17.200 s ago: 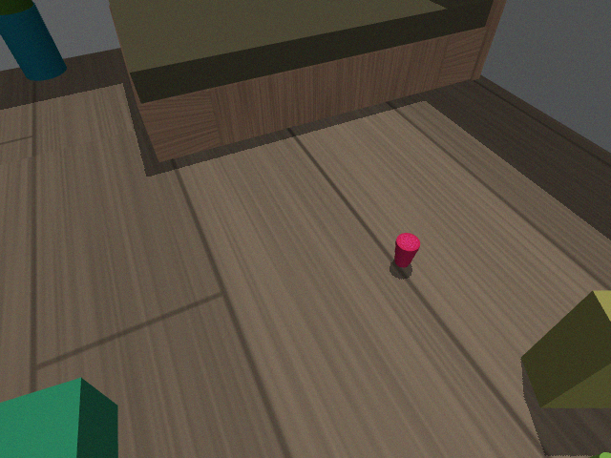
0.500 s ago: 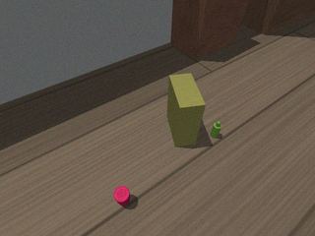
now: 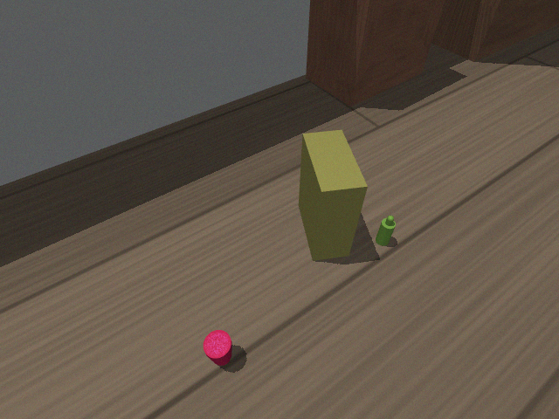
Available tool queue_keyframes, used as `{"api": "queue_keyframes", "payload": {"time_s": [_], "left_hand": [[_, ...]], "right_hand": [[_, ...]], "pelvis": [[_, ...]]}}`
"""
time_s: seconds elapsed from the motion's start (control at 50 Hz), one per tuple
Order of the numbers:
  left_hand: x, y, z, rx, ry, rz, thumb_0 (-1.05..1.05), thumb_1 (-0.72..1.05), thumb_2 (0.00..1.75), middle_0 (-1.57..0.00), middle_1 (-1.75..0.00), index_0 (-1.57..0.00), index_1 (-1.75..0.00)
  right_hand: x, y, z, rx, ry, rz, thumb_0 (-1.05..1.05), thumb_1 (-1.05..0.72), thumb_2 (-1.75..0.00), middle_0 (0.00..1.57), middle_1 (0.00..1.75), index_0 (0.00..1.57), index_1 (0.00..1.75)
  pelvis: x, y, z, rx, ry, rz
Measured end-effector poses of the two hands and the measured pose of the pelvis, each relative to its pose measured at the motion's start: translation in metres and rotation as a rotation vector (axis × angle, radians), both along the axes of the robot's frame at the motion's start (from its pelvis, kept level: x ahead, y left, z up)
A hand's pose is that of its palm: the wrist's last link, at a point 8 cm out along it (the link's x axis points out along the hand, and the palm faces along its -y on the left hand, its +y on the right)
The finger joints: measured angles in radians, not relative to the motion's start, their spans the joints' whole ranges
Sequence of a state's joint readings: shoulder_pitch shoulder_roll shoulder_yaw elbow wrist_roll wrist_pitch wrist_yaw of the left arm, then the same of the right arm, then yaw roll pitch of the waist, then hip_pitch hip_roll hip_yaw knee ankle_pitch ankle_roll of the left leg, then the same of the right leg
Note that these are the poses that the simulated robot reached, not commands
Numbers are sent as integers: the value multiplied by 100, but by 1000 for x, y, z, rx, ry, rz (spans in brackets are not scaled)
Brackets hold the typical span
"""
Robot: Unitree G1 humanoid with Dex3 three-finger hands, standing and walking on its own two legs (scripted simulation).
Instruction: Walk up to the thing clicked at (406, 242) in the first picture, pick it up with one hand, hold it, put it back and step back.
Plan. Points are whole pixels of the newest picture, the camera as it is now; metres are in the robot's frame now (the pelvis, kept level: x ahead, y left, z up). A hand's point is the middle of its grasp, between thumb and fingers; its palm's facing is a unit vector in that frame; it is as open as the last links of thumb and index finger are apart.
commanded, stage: stand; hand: left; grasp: from above
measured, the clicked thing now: (220, 350) +0.45 +0.22 -0.72
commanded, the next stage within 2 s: rise first in 0.36 s
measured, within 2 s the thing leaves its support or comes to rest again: neither
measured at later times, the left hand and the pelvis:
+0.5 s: hand out of the picture +0.07 +0.25 -0.16, palm faces -0.02 -0.94 -0.34, open 7.4 cm; pelvis +0.00 +0.00 +0.00, yaw +0 degrees
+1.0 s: hand out of the picture +0.14 +0.26 -0.20, palm faces -0.08 -0.92 -0.40, open 13.4 cm; pelvis -0.01 +0.00 -0.06, yaw +1 degrees
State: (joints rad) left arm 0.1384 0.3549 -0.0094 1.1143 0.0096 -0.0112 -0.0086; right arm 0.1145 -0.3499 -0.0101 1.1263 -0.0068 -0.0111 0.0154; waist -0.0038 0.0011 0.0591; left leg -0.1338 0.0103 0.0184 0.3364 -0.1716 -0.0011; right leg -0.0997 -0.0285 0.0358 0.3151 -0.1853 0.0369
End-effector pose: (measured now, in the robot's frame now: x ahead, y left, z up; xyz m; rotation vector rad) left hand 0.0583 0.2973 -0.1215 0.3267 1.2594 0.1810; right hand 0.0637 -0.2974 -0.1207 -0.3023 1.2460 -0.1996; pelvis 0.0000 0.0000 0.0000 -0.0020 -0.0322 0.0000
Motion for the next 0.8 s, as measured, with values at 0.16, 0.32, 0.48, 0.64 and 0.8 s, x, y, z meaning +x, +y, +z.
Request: {"api": "queue_keyframes", "payload": {"time_s": [0.16,0.32,0.48,0.64,0.8], "left_hand": [[2,-1,0,0,0,2,1,90,90,-21,-30,-20,-30],[6,-2,1,0,-13,-1,1,90,90,-21,-30,-20,-30],[8,-2,1,0,-20,-2,1,90,90,-21,-30,-20,-31],[67,-6,-10,-23,-161,21,1,66,92,-18,-54,-17,-55],[87,-5,-15,9,-144,-64,0,14,95,-9,-92,-10,-91]], "right_hand": [[1,-1,0,-1,0,1,0,-91,-90,20,30,20,30],[5,-1,1,-1,-13,2,0,-91,-90,20,30,20,30],[5,-1,1,-2,-16,4,0,-91,-90,20,30,20,30],[17,20,-5,22,-157,21,0,-94,-91,20,30,20,30],[23,38,-13,66,-225,-6,0,-93,-91,20,30,20,30]], "pelvis": [[2,-1,0,0,-2,0],[2,-1,0,0,-4,-1],[2,-1,0,0,-3,0],[-13,-5,-15,-7,109,20],[-9,-4,-29,-12,166,10]]}}
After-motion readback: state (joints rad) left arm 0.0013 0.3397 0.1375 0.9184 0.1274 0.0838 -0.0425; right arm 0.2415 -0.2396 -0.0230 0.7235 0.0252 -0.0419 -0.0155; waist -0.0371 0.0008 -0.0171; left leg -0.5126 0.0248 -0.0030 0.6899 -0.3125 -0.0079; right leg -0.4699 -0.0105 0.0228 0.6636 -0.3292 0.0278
